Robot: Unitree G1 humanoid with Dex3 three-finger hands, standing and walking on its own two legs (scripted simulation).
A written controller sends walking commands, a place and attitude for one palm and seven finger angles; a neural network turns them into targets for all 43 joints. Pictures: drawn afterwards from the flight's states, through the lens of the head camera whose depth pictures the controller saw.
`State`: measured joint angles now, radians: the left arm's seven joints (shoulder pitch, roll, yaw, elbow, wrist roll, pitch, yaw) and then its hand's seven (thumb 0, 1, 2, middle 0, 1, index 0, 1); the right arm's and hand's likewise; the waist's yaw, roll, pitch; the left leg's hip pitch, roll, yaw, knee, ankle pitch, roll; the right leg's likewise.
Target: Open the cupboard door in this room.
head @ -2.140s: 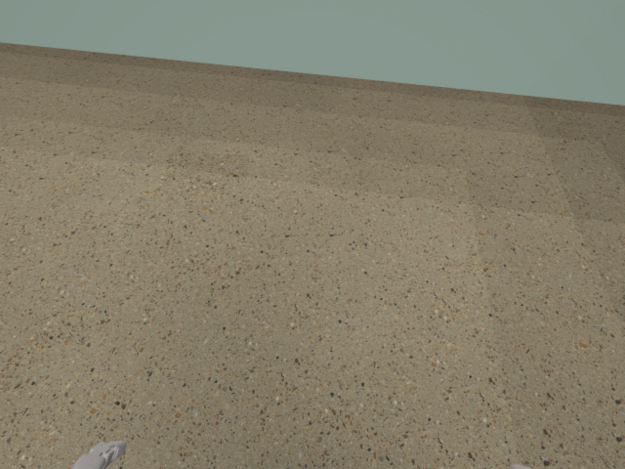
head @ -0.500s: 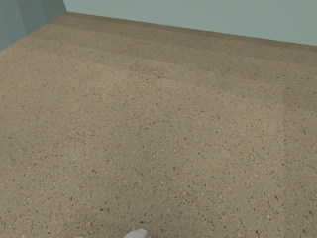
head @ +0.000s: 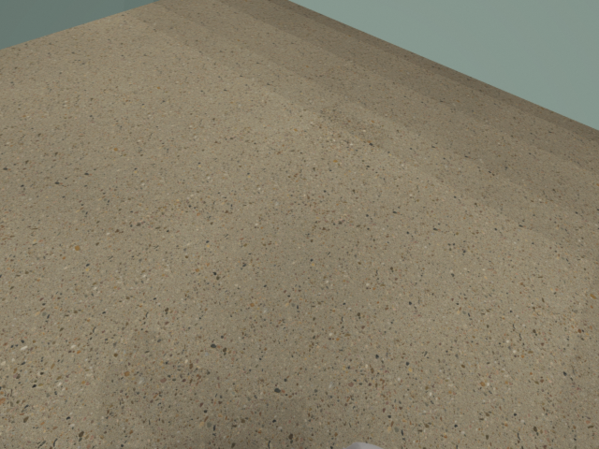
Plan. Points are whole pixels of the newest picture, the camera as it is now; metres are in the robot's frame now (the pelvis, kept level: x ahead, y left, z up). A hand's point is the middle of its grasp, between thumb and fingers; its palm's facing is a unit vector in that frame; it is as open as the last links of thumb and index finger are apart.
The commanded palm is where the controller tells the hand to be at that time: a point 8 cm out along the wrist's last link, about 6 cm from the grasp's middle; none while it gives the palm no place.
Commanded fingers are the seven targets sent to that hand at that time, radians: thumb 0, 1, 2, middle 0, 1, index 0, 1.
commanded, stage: turn or walk to find it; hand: left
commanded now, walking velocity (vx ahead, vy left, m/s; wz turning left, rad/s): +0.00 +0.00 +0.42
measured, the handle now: out of the picture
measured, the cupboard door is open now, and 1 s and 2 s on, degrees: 0 0 0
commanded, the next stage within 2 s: none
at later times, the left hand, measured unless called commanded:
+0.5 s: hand out of the picture +0.02 +0.16 -0.14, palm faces +0.22 -0.93 -0.28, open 7.4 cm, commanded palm none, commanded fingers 0.00 0.90 0.90 -0.20 -0.30 -0.20 -0.30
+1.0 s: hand out of the picture -0.11 +0.21 -0.17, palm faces +0.47 -0.85 -0.24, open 7.4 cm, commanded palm none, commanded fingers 0.00 0.90 0.90 -0.20 -0.30 -0.20 -0.30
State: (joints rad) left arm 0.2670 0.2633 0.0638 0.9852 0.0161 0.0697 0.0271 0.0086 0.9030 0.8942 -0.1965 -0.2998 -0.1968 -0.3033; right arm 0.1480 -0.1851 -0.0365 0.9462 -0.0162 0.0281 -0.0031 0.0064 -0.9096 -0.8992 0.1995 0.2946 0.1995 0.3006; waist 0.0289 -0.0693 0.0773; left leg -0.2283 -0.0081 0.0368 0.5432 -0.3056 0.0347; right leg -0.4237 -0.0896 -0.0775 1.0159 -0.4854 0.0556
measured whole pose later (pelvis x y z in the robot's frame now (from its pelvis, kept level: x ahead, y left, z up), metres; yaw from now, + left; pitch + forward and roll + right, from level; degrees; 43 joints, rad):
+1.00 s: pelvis -0.06 -0.01 +0.00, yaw +24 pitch -1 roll -1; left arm 0.23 0.26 0.07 0.98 0.01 0.06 0.02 0.01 0.90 0.89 -0.19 -0.30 -0.19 -0.30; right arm 0.16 -0.18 -0.04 0.94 -0.02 0.02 -0.01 0.01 -0.91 -0.90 0.20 0.29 0.20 0.30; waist 0.02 -0.04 0.06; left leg -0.22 -0.01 0.03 0.49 -0.25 0.04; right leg -0.44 -0.09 -0.05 1.05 -0.43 0.07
